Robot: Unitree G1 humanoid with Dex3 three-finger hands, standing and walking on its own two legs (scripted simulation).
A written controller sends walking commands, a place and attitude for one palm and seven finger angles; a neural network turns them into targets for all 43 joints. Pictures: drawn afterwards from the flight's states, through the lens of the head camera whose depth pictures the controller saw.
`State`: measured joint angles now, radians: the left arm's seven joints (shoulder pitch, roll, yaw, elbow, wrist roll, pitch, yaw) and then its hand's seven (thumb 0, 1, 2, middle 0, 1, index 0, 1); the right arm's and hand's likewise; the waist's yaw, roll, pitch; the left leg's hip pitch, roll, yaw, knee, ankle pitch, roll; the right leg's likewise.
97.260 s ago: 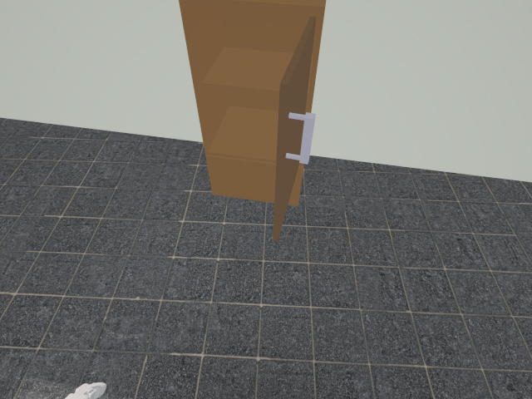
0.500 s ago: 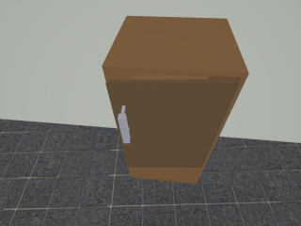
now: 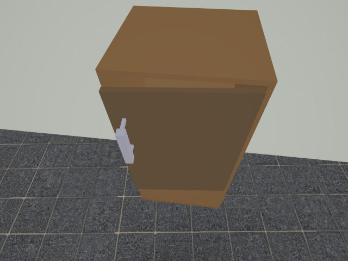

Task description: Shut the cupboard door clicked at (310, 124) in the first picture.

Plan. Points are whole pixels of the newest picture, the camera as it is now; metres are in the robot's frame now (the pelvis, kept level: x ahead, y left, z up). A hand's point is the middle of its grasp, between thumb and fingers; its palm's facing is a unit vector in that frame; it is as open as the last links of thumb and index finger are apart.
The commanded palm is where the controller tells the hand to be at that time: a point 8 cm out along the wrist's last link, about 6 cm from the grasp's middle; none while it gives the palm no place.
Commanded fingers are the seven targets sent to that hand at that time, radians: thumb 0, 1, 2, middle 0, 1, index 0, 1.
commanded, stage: come to a stop and stand still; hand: left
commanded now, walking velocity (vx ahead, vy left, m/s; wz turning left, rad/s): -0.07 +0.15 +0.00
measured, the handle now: (126, 141) +0.44 +0.17 -0.04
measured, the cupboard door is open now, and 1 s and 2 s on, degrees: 5 5 5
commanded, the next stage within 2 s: look again from close up in 1.34 s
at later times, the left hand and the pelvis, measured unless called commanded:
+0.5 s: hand out of the picture +0.02 +0.17 -0.16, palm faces +0.03 -0.97 -0.22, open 7.4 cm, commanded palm none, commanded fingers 0.00 0.90 0.90 -0.20 -0.30 -0.20 -0.30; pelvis -0.01 +0.00 +0.01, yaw -1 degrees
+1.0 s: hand out of the picture +0.04 +0.24 -0.16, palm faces -0.04 -0.97 -0.22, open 7.4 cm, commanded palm none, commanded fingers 0.00 0.90 0.90 -0.20 -0.30 -0.20 -0.30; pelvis +0.00 +0.06 +0.01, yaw -1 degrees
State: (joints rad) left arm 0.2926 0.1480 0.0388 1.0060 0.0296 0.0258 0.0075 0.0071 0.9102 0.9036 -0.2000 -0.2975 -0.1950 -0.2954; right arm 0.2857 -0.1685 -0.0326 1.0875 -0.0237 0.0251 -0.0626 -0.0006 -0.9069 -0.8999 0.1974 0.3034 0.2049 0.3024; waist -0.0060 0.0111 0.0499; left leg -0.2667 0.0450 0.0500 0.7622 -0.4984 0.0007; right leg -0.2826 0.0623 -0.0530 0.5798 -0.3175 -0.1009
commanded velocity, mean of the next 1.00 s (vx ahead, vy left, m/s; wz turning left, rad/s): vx -0.01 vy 0.03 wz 0.00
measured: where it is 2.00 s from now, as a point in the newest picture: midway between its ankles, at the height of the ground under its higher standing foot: outside the picture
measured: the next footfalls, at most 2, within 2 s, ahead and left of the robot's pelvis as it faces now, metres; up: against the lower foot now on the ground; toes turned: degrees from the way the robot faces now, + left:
left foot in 0.32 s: +0.03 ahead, +0.10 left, +0.00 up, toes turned +0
